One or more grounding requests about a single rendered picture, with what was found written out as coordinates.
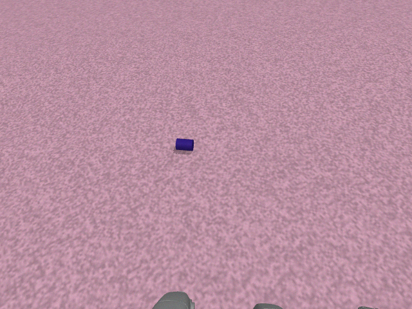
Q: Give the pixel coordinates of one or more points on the can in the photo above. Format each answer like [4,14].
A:
[184,144]

